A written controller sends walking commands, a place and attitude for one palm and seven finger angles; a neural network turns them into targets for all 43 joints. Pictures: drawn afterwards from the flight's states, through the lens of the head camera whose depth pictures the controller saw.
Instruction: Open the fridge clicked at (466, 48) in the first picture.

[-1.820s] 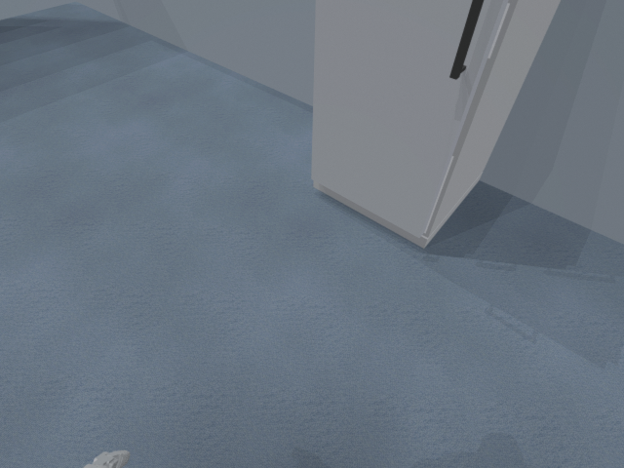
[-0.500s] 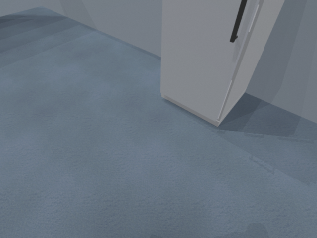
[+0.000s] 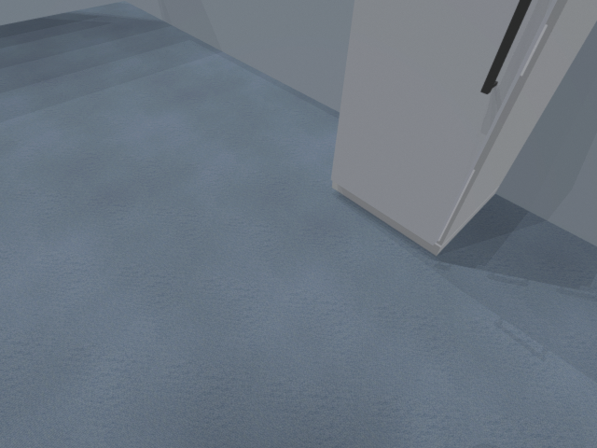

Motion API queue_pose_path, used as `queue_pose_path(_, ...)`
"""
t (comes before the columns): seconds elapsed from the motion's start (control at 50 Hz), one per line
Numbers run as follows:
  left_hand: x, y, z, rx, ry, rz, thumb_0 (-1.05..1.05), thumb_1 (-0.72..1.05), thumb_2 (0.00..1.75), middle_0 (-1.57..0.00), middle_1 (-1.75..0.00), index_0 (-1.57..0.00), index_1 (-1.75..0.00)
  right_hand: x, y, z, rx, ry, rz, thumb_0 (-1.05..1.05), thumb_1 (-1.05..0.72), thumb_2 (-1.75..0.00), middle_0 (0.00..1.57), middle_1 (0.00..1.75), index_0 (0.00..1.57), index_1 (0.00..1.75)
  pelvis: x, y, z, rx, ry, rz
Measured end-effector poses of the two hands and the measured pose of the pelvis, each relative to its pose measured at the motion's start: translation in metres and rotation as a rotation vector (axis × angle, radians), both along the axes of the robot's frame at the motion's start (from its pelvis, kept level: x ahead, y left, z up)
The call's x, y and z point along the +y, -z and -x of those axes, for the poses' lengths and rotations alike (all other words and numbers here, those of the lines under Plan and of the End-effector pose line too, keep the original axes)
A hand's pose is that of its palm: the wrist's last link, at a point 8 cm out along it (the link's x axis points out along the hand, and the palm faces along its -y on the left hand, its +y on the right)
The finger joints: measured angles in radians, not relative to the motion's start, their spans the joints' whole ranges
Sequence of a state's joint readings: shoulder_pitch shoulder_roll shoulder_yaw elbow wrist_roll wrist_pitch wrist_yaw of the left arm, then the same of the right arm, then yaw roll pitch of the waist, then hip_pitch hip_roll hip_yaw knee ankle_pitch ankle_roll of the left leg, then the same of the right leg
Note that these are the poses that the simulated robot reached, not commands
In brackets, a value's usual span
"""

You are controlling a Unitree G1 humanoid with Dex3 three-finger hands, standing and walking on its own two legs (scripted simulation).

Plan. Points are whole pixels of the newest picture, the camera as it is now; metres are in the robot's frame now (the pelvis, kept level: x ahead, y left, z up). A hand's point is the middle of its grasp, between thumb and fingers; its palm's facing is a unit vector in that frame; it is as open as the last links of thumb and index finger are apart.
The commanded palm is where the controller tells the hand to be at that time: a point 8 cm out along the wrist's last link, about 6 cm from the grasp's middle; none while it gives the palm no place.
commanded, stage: walk to a spot facing it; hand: right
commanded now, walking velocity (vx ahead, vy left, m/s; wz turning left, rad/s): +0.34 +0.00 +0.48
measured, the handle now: (518, 23) +1.03 -0.50 +0.18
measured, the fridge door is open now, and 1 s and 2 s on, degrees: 0 0 0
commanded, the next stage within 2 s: turn to face it in 1.38 s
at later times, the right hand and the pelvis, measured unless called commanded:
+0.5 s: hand out of the picture +0.13 -0.22 -0.19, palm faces -0.06 +0.99 -0.15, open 7.4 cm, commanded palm none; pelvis +0.18 -0.04 -0.02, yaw +11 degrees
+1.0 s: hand (335, 238) +0.59 -0.07 -0.15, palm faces -0.52 +0.84 -0.17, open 7.4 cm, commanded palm none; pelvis +0.37 +0.01 +0.00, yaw +26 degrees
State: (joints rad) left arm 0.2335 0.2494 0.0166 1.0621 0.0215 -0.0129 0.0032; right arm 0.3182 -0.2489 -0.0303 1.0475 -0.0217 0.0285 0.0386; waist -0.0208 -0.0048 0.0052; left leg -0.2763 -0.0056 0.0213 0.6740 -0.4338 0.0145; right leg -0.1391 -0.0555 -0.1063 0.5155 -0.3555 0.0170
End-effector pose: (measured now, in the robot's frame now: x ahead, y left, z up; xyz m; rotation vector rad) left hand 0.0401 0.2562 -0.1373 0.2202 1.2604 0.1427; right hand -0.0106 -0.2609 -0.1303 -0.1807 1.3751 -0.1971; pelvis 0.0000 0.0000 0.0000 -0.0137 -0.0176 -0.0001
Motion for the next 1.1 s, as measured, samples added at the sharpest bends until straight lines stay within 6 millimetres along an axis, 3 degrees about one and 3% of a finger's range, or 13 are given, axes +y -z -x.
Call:
queue_pose_path(0.08, 0.006, 0.018, 0.012, 0.089, -0.035, 0.019, 0.01, 0.90, 0.90, -0.20, -0.30, -0.20, -0.30, 0.024, 0.009, -0.011, -0.017, 0.009, -0.016, 0.01, -0.91, -0.89, 0.20, 0.30, 0.20, 0.30, 0.011, 0.011, -0.018, -0.002, -0.007, -0.020)
queue_pose_path(0.14, 0.005, 0.011, -0.001, 0.109, -0.043, 0.028, 0.01, 0.90, 0.90, -0.20, -0.30, -0.20, -0.30, 0.040, 0.005, -0.011, 0.002, 0.030, -0.035, 0.00, -0.91, -0.89, 0.20, 0.30, 0.20, 0.30, 0.012, 0.003, -0.035, 0.002, -0.024, -0.023)
queue_pose_path(0.28, -0.009, -0.012, -0.087, -0.050, -0.091, 0.048, 0.01, 0.90, 0.90, -0.20, -0.30, -0.19, -0.30, 0.054, -0.004, -0.024, 0.134, -0.003, -0.094, 0.00, -0.90, -0.89, 0.20, 0.30, 0.21, 0.30, 0.005, -0.010, -0.080, 0.026, -0.088, -0.013)
queue_pose_path(0.34, -0.020, -0.017, -0.132, -0.112, -0.089, 0.051, 0.01, 0.90, 0.90, -0.20, -0.30, -0.19, -0.30, 0.046, -0.002, -0.044, 0.160, -0.011, -0.099, 0.01, -0.90, -0.89, 0.20, 0.30, 0.21, 0.30, -0.004, -0.009, -0.104, 0.031, -0.109, -0.019)
queue_pose_path(0.42, -0.038, -0.019, -0.194, -0.181, -0.071, 0.041, 0.01, 0.90, 0.90, -0.20, -0.30, -0.19, -0.30, 0.022, 0.010, -0.085, 0.169, -0.016, -0.095, 0.01, -0.90, -0.89, 0.20, 0.30, 0.21, 0.30, -0.021, -0.001, -0.143, 0.030, -0.135, -0.030)
queue_pose_path(0.48, -0.049, -0.014, -0.230, -0.255, -0.086, 0.005, 0.01, 0.90, 0.90, -0.20, -0.30, -0.20, -0.30, -0.002, 0.029, -0.127, 0.169, -0.045, -0.092, 0.01, -0.90, -0.89, 0.20, 0.30, 0.21, 0.30, -0.036, 0.015, -0.174, 0.024, -0.178, -0.040)
queue_pose_path(0.52, -0.055, -0.016, -0.235, -0.267, -0.120, -0.006, 0.00, 0.90, 0.90, -0.20, -0.30, -0.20, -0.30, -0.017, 0.034, -0.167, 0.147, -0.092, -0.081, 0.01, -0.90, -0.89, 0.20, 0.30, 0.20, 0.30, -0.042, 0.015, -0.188, 0.010, -0.213, -0.032)
queue_pose_path(0.6, -0.066, -0.021, -0.215, -0.197, -0.219, -0.010, 0.00, 0.90, 0.90, -0.20, -0.30, -0.20, -0.30, -0.031, 0.023, -0.268, 0.017, -0.193, -0.062, 0.01, -0.91, -0.89, 0.20, 0.30, 0.20, 0.30, -0.048, 0.002, -0.216, 0.002, -0.255, -0.030)
queue_pose_path(0.7, -0.066, -0.024, -0.174, -0.060, -0.362, -0.038, -0.01, 0.94, 0.90, -0.20, -0.30, -0.20, -0.30, -0.022, 0.000, -0.388, -0.158, -0.301, -0.060, 0.01, -0.91, -0.89, 0.19, 0.30, 0.20, 0.30, -0.051, -0.010, -0.253, 0.014, -0.306, -0.022)
queue_pose_path(0.82, -0.081, -0.021, -0.132, 0.121, -0.492, -0.005, 0.00, 0.92, 0.90, -0.20, -0.30, -0.19, -0.30, 0.023, -0.015, -0.497, -0.249, -0.437, -0.085, 0.00, -0.91, -0.90, 0.19, 0.30, 0.20, 0.30, -0.041, -0.012, -0.298, 0.017, -0.360, -0.010)
queue_pose_path(0.94, -0.104, -0.016, -0.115, 0.279, -0.617, 0.079, 0.00, 0.91, 0.90, -0.20, -0.30, -0.19, -0.30, 0.100, -0.012, -0.581, -0.264, -0.583, -0.129, 0.01, -0.91, -0.90, 0.19, 0.30, 0.20, 0.30, -0.012, -0.005, -0.344, 0.023, -0.422, -0.006)
queue_pose_path(1.04, -0.104, -0.001, -0.127, 0.377, -0.695, 0.168, 0.01, 0.91, 0.90, -0.20, -0.30, -0.19, -0.30, 0.170, 0.003, -0.637, -0.321, -0.665, -0.163, 0.01, -0.91, -0.89, 0.20, 0.30, 0.20, 0.30, 0.031, 0.014, -0.384, 0.027, -0.464, -0.005)
queue_pose_path(1.1, -0.080, 0.006, -0.162, 0.345, -0.708, 0.172, 0.01, 0.90, 0.90, -0.20, -0.30, -0.20, -0.30, 0.186, 0.007, -0.645, -0.315, -0.654, -0.168, 0.00, -0.91, -0.89, 0.20, 0.30, 0.20, 0.30, 0.047, 0.014, -0.402, 0.013, -0.490, -0.014)
